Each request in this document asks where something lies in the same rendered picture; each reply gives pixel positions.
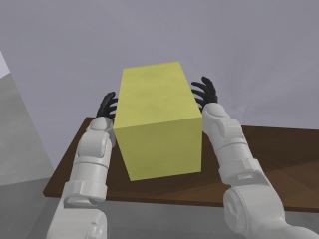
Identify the robot right forearm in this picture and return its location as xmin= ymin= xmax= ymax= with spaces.
xmin=201 ymin=103 xmax=285 ymax=219

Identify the right robot upper arm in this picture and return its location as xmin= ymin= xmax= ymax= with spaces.
xmin=223 ymin=183 xmax=319 ymax=239

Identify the carton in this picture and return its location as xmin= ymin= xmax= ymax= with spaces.
xmin=113 ymin=61 xmax=203 ymax=181

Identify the robot left hand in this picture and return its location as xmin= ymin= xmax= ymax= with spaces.
xmin=96 ymin=92 xmax=118 ymax=124

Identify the robot left forearm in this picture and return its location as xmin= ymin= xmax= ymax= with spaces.
xmin=46 ymin=117 xmax=116 ymax=239

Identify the left robot upper arm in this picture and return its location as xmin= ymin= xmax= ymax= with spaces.
xmin=47 ymin=208 xmax=107 ymax=239

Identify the robot right hand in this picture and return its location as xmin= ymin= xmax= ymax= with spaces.
xmin=191 ymin=76 xmax=218 ymax=113

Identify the table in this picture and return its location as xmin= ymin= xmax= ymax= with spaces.
xmin=43 ymin=117 xmax=319 ymax=213

